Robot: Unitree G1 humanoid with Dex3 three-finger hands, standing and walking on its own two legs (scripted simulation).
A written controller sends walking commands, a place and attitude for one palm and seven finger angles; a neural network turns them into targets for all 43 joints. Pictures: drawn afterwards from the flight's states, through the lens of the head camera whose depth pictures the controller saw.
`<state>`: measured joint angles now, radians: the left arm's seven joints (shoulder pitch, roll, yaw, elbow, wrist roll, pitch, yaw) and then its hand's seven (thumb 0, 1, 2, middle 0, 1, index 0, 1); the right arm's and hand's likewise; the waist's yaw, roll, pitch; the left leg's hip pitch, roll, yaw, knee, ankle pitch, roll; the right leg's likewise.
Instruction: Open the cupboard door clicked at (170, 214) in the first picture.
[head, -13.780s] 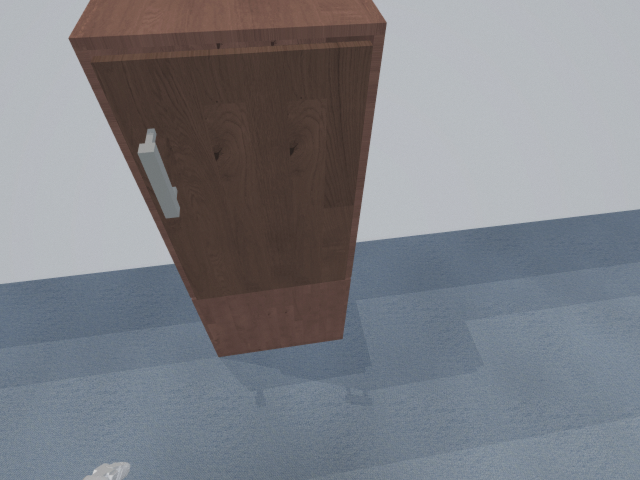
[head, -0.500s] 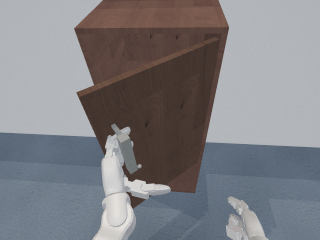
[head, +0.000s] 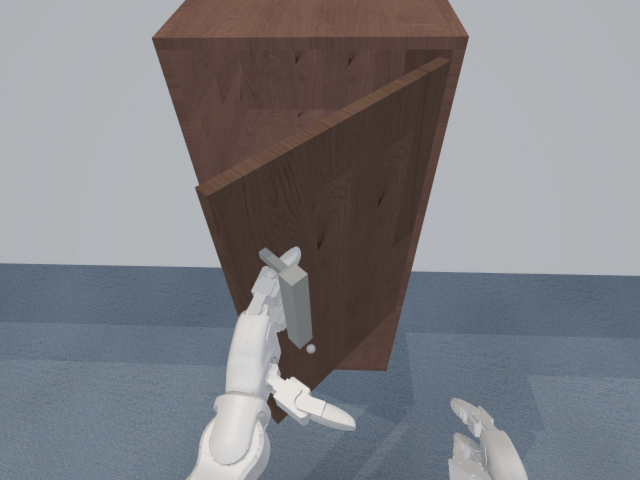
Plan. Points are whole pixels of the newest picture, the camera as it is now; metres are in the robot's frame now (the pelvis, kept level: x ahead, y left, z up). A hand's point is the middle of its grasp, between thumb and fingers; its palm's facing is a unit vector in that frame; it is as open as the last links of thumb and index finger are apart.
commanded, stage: slide the hand sideways off the handle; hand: left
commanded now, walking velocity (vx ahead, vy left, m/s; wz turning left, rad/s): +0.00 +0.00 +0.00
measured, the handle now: (285, 299) +0.31 +0.06 +0.09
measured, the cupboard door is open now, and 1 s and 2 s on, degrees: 47 45 45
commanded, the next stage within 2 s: draw the hand back to the body in 0.82 s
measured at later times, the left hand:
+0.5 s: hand (266, 382) +0.21 +0.07 +0.10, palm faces -0.02 -1.00 +0.00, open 16.2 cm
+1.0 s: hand (212, 410) +0.18 +0.12 +0.09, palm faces -0.01 -1.00 -0.02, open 16.3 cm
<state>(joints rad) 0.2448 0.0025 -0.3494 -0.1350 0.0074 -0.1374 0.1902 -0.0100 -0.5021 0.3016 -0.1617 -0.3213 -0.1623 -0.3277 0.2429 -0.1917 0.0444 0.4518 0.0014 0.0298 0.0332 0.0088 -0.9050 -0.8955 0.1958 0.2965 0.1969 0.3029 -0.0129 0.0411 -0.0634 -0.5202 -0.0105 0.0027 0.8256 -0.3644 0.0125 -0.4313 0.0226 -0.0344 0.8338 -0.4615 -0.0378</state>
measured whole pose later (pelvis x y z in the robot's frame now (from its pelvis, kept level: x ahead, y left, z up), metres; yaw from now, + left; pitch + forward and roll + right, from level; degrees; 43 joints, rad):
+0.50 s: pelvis +0.01 -0.01 -0.01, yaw +0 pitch +5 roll +0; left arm 0.55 0.10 -0.24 -0.39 -0.04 -0.19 0.08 -0.01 -0.50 0.30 -0.19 -0.32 -0.18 -0.32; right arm 0.26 -0.22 0.04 0.37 0.00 0.02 0.02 0.01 -0.90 -0.90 0.20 0.30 0.20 0.30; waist 0.00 0.05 -0.09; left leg -0.57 0.00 -0.01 0.88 -0.41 0.00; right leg -0.47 0.04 -0.05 0.88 -0.50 -0.05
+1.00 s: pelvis +0.01 -0.01 -0.02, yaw +1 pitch +7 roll -1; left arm 0.67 0.17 -0.05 -0.42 -0.20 -0.27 -0.13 -0.01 -0.50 0.30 -0.15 -0.30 -0.15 -0.30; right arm 0.28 -0.24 0.01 0.40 0.03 -0.06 -0.04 0.01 -0.90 -0.90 0.20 0.30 0.20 0.30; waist 0.02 0.06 -0.11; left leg -0.64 0.00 -0.04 0.95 -0.43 -0.01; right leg -0.53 0.04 -0.08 0.93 -0.52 -0.05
